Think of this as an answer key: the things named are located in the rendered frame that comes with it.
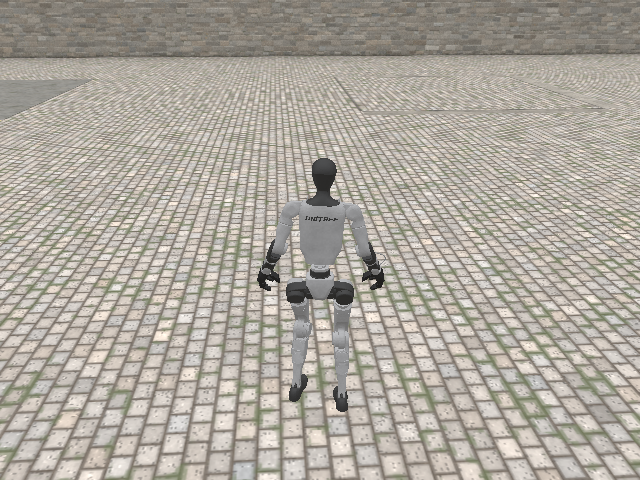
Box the left robot forearm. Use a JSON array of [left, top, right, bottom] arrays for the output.
[[261, 239, 281, 275]]

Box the robot left hand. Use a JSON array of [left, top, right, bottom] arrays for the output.
[[257, 268, 280, 291]]

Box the left robot upper arm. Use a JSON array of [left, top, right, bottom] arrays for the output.
[[272, 201, 302, 255]]

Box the right robot shin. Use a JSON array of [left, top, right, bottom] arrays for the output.
[[334, 331, 349, 398]]

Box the robot right hand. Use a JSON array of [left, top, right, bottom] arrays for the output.
[[362, 268, 385, 290]]

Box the right robot upper arm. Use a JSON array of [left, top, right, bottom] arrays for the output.
[[343, 202, 371, 257]]

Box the robot left thigh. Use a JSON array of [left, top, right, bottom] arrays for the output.
[[286, 278, 312, 339]]

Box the right robot forearm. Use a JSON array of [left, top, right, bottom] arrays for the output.
[[362, 242, 381, 275]]

